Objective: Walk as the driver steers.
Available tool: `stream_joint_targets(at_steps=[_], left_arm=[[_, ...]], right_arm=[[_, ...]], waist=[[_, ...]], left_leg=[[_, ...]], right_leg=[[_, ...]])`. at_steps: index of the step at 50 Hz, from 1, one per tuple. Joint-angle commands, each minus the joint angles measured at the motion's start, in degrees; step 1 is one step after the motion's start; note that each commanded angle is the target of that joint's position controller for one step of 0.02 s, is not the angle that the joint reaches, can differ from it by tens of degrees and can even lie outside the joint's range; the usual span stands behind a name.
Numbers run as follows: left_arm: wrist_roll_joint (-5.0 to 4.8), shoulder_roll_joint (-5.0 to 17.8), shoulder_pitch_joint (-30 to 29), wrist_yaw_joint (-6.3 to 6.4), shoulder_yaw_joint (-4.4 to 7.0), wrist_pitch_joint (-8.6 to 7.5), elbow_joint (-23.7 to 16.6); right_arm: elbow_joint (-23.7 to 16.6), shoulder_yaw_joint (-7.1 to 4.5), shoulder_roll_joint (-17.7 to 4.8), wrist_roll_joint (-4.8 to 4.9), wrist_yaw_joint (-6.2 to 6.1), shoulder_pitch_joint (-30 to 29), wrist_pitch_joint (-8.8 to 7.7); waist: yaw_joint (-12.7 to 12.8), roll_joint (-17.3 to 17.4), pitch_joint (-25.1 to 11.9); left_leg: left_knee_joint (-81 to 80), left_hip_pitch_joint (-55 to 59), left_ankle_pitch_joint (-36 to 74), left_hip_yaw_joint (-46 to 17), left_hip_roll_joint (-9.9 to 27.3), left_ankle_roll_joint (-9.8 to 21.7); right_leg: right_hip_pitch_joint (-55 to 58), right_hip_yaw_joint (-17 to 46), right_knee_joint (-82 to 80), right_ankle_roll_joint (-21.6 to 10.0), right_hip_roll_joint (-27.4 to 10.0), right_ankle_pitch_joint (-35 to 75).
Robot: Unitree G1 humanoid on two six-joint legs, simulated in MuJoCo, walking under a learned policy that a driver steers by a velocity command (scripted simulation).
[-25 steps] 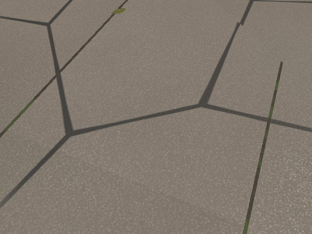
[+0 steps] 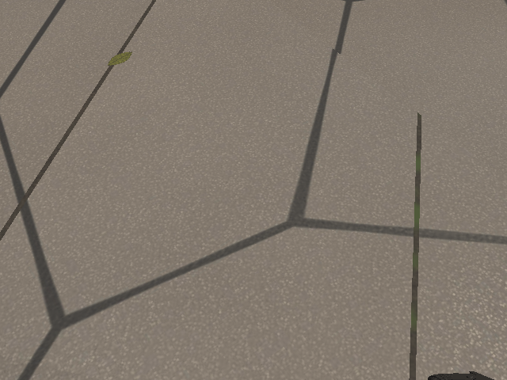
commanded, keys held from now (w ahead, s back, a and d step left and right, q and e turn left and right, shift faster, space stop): w+e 0.68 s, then w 0.26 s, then w+q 0.06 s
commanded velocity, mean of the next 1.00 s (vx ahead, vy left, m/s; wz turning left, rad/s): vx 0.50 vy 0.00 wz -0.50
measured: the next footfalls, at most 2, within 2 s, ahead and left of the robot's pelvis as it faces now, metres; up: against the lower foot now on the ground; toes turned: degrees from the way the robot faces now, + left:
left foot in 0.10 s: +0.23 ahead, +0.13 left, +0.00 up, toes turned -6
right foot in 0.62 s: +0.43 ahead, -0.16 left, +0.00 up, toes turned -26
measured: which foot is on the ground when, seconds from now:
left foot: up 0.00-0.08, down 0.10-0.62, up 0.64-1.00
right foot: down 0.00-0.10, up 0.12-0.60, down 0.62-1.00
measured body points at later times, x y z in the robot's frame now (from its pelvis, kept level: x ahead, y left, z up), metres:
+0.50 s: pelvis +0.25 +0.01 +0.00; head +0.29 +0.00 +0.45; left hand +0.52 +0.17 -0.09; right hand +0.17 -0.25 -0.12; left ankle +0.19 +0.14 -0.74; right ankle +0.35 -0.15 -0.69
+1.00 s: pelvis +0.49 -0.13 +0.00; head +0.51 -0.15 +0.45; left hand +0.63 +0.10 -0.12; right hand +0.51 -0.42 -0.11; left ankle +0.71 -0.08 -0.69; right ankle +0.39 -0.14 -0.74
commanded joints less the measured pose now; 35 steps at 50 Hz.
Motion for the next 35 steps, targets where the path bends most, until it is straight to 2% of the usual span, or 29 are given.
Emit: stream_joint_targets(at_steps=[1,2,3,4,5,6,7,8,9,11,14,16,19,22,26,28,29,30,31,32,33,34,35], left_arm=[[0.58,10.06,1.66,0.77,2.46,-0.40,-3.11],[0.69,10.59,-0.43,0.86,2.57,-0.47,-3.79],[0.69,11.04,-2.12,0.68,2.60,-0.71,-4.29],[0.13,10.36,-3.01,0.18,2.31,-1.15,-4.37],[-0.62,6.12,-2.69,-0.27,1.03,-1.81,-6.09],[-1.75,1.95,4.29,-0.24,0.12,-1.62,-7.85],[0.43,7.03,3.11,0.34,0.51,-0.57,-5.98],[0.96,7.94,-1.39,-0.14,0.86,-0.20,-5.91],[0.95,6.83,-3.56,-0.71,0.68,-0.04,-6.36],[1.76,5.70,-3.97,-1.83,0.56,1.18,-6.40],[1.72,4.45,-6.33,-2.73,0.21,2.21,-7.90],[1.82,4.00,-9.96,-3.18,-0.02,2.38,-9.42],[1.62,3.06,-15.36,-3.65,-0.56,2.32,-11.43],[1.48,1.74,-20.77,-4.42,-1.39,1.92,-13.24],[1.95,2.24,-25.21,-4.73,-1.49,1.90,-15.27],[2.36,2.95,-23.69,-4.19,-1.08,1.90,-15.24],[2.55,3.68,-19.89,-3.76,-0.60,1.70,-14.30],[2.87,4.65,-11.69,-3.14,0.17,1.16,-11.82],[3.37,8.19,-1.35,-2.15,1.70,0.84,-8.67],[2.48,15.95,-2.01,-1.26,3.48,1.02,-9.52],[0.55,15.86,1.13,-0.76,3.77,1.58,-10.76],[0.46,14.36,-1.03,-0.19,3.41,1.73,-9.12],[0.25,10.49,-3.65,0.14,2.38,1.49,-8.55]], right_arm=[[-5.82,-1.22,-5.74,0.39,-0.17,-5.14,-1.70],[-5.04,-1.58,-6.72,0.50,-0.37,-1.95,-1.95],[-3.40,-2.16,-7.99,0.53,-0.82,3.46,-2.28],[-1.62,-2.94,-9.76,0.09,-1.48,10.71,-3.03],[-1.26,-4.06,-14.07,-1.17,-2.57,19.98,-3.41],[-1.56,-5.26,-18.72,-1.57,-2.86,19.25,-2.34],[-1.64,-5.03,-14.16,-0.61,-2.56,16.41,-1.54],[-2.32,-3.81,-8.99,-0.13,-2.33,13.21,-1.48],[-2.00,-3.20,-6.72,-0.12,-2.05,11.11,-1.58],[-0.68,-2.92,-5.76,0.22,-2.09,11.69,-2.23],[0.84,-3.42,-6.41,1.07,-1.44,13.75,-3.69],[1.55,-3.75,-6.82,1.10,-1.30,14.60,-3.91],[2.79,-4.03,-7.01,0.91,-1.16,15.95,-3.70],[3.63,-4.35,-7.70,0.95,-1.15,16.73,-3.59],[5.39,-4.98,-9.52,0.90,-1.67,19.73,-2.69],[6.16,-5.28,-11.04,0.76,-2.02,20.43,-1.89],[6.43,-5.45,-11.98,0.74,-2.16,20.67,-1.39],[6.22,-5.42,-12.34,1.02,-2.25,20.19,-0.87],[4.86,-5.01,-11.25,0.75,-2.20,20.18,-0.80],[0.21,-3.25,-3.65,0.77,-0.89,22.47,-1.11],[-1.34,-4.18,-8.45,0.09,-0.82,15.44,-1.46],[-2.72,-4.11,-8.30,0.81,-0.63,11.02,-1.92],[-1.82,-3.45,-7.11,1.15,-0.75,12.21,-2.50]], waist=[[-0.80,-6.38,-1.11],[-2.70,-6.82,-1.69],[-5.25,-6.59,-3.77],[-9.21,-3.46,-7.58],[-12.45,3.21,-16.24],[-7.90,16.02,-20.94],[-7.10,7.62,-15.27],[-7.23,1.20,-7.88],[-6.32,0.09,-4.02],[-5.12,4.57,-1.66],[-4.52,4.64,-1.76],[-4.81,3.96,-0.91],[-5.66,3.53,0.51],[-6.80,3.57,1.61],[-8.04,3.40,2.73],[-6.92,4.11,0.97],[-5.11,4.31,-1.73],[-1.29,2.81,-6.45],[2.92,-1.97,-13.03],[-1.17,-17.34,-18.45],[3.21,-9.91,-21.64],[1.88,-6.50,-12.87],[-0.97,-3.70,-7.24]], left_leg=[[-5.49,4.91,-1.62,1.17,-3.38,1.29],[-7.71,10.47,-3.90,1.08,-4.24,2.14],[-9.52,18.38,-5.84,1.60,-5.73,3.15],[-13.22,29.24,-4.64,0.22,-3.88,4.87],[-15.28,42.47,-16.68,-12.70,9.34,7.98],[-21.37,53.37,-20.32,-38.42,22.79,14.80],[-22.23,47.62,-28.78,-41.13,21.52,15.58],[-23.23,39.92,-27.34,-31.36,18.27,14.08],[-24.61,34.55,-19.07,-22.97,15.13,12.71],[-26.46,29.48,-8.01,-12.04,10.93,10.69],[-28.12,29.28,1.88,-5.60,10.98,11.63],[-29.54,30.09,3.75,-2.13,11.35,12.26],[-30.05,31.11,7.00,3.64,10.24,11.85],[-29.66,31.04,7.91,8.60,9.47,10.60],[-26.68,36.28,14.02,11.79,11.41,9.20],[-19.30,39.36,30.83,14.25,11.80,8.30],[-11.81,40.23,39.27,15.31,11.76,8.05],[-0.07,37.51,40.14,16.84,10.84,7.27],[16.14,26.60,26.05,17.18,9.49,5.52],[36.14,0.55,-25.05,15.86,-0.19,1.92],[43.06,-6.75,-27.80,3.61,-3.77,1.55],[42.14,-10.76,-21.37,1.27,-0.38,2.27],[36.28,-7.68,-16.62,1.84,1.90,2.61]], right_leg=[[0.60,12.29,1.60,-4.64,-15.12,31.32],[-1.12,12.87,3.46,-3.54,-15.14,32.54],[-2.95,12.95,7.96,-2.41,-14.03,35.98],[-6.20,10.30,17.83,-0.93,-10.58,35.07],[-12.66,5.26,33.44,0.57,-7.11,21.26],[-29.85,-1.78,46.99,2.30,1.39,-16.18],[-35.85,-2.41,52.60,1.76,-4.52,-13.26],[-35.54,-2.76,52.25,1.96,-6.77,-7.46],[-34.26,-3.49,49.98,2.52,-8.49,-4.07],[-31.70,-4.65,47.74,3.61,-10.49,-2.18],[-33.38,-5.41,47.38,4.42,-11.08,1.09],[-36.73,-5.70,45.66,5.09,-11.90,4.40],[-38.62,-7.25,38.72,5.68,-12.30,10.05],[-34.93,-10.10,28.12,4.82,-12.41,15.27],[-31.69,-14.41,19.87,2.03,-11.00,10.09],[-27.05,-16.71,17.47,-0.19,-7.80,3.83],[-22.30,-17.42,16.21,-1.58,-5.41,1.19],[-12.20,-17.48,12.36,-3.23,-2.89,2.42],[3.37,-9.38,10.16,-5.67,-7.27,-0.57],[21.81,21.17,6.60,-13.28,-25.96,-3.24],[22.83,35.61,-0.99,-15.77,-28.69,0.08],[17.84,24.87,-0.98,-14.46,-26.87,6.80],[9.13,17.73,-1.32,-12.32,-24.84,14.75]])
